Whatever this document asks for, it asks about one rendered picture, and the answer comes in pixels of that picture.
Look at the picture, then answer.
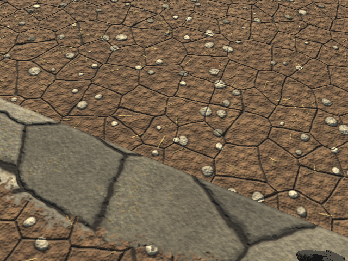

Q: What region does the right robot hand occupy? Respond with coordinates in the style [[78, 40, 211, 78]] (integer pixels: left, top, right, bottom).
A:
[[296, 250, 345, 261]]

